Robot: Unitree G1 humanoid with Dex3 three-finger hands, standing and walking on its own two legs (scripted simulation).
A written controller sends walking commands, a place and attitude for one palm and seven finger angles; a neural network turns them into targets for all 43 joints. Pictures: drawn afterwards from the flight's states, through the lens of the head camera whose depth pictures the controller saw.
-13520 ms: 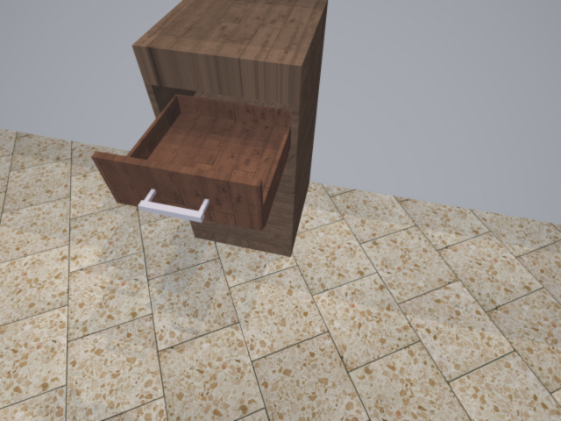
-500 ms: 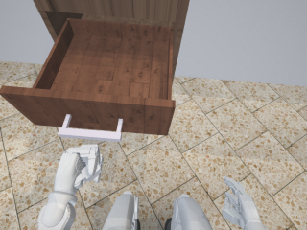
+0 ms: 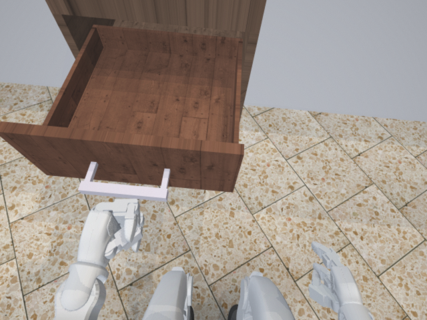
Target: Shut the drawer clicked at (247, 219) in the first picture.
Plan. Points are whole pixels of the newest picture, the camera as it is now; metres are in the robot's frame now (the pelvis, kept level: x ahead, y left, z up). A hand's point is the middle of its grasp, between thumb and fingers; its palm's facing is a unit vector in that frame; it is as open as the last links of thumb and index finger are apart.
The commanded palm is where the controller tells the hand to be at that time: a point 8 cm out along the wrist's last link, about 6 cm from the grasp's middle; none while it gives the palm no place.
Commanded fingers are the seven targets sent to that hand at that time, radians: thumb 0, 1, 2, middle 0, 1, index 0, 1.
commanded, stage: push the drawer shut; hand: left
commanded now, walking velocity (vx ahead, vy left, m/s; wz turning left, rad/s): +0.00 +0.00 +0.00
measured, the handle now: (127, 181) +0.35 +0.18 +0.03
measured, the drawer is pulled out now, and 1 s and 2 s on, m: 0.30 0.20 0.08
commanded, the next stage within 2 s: none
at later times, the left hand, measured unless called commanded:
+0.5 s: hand (145, 207) +0.31 +0.14 +0.01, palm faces -0.08 -0.99 -0.06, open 3.0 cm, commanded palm +0.32 +0.19 +0.03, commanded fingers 0.00 0.90 0.90 -1.40 -1.60 -1.40 -1.60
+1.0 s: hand (152, 173) +0.37 +0.14 +0.01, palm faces -0.06 -1.00 -0.06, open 3.2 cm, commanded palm +0.37 +0.19 +0.03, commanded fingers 0.00 0.90 0.90 -1.40 -1.60 -1.40 -1.60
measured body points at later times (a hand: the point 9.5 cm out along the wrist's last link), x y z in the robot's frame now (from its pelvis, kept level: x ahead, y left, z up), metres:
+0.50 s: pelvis -0.02 -0.01 +0.00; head +0.10 +0.01 +0.43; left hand +0.30 +0.19 +0.02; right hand +0.16 -0.25 -0.11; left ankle +0.02 +0.09 -0.60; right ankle +0.02 -0.10 -0.60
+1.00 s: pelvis -0.02 +0.00 +0.00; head +0.11 +0.02 +0.44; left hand +0.37 +0.19 +0.02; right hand +0.11 -0.25 -0.11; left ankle +0.02 +0.09 -0.60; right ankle +0.02 -0.10 -0.60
